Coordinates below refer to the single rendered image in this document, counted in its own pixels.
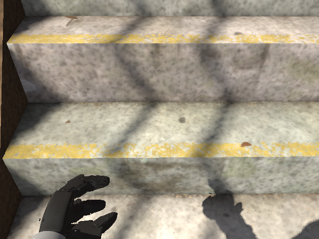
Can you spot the left robot hand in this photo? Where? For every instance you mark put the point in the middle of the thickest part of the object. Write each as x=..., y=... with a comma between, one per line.
x=62, y=209

